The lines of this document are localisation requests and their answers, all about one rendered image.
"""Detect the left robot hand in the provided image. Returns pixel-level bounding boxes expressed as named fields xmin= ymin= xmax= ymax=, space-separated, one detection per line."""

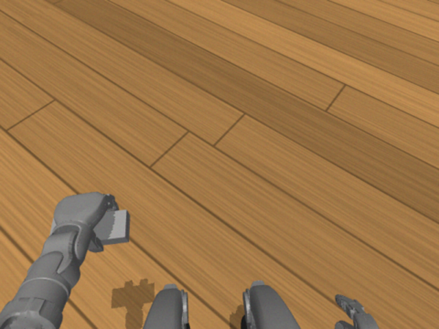
xmin=54 ymin=192 xmax=119 ymax=252

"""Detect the left robot arm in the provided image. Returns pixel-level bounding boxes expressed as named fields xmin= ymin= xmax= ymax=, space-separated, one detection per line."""
xmin=0 ymin=221 xmax=92 ymax=329

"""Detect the right robot hand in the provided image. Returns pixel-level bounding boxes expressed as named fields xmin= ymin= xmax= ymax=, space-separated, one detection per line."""
xmin=335 ymin=294 xmax=379 ymax=329

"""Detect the small box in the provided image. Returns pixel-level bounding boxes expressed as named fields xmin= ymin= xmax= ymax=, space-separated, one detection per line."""
xmin=50 ymin=210 xmax=130 ymax=245

